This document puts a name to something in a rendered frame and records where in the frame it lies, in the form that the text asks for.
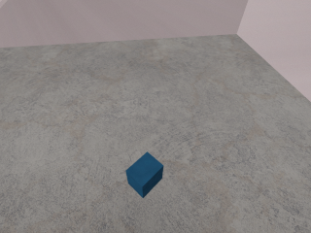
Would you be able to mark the carton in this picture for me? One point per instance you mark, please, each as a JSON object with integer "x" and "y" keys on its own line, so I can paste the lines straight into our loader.
{"x": 144, "y": 174}

